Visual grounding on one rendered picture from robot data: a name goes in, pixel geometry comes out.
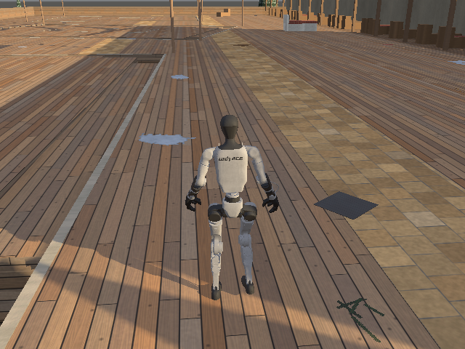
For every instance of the robot right hand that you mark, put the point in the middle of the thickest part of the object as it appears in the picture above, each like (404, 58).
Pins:
(274, 202)

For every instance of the right robot shin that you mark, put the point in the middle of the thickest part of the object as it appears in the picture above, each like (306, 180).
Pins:
(247, 259)

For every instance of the left robot upper arm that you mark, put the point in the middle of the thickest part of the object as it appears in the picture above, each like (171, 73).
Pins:
(208, 154)

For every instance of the robot left hand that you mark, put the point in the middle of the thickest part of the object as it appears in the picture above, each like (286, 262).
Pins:
(188, 203)

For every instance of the left robot shin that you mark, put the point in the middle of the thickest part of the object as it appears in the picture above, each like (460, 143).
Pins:
(215, 266)

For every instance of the robot shin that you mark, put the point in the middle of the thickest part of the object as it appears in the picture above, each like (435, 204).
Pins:
(247, 259)
(215, 266)

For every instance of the left robot forearm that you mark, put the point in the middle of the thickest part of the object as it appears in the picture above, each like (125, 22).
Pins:
(193, 190)

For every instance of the right robot forearm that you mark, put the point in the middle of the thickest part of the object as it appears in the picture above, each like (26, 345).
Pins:
(268, 189)

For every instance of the right robot upper arm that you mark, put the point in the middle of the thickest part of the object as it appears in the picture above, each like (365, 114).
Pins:
(253, 152)

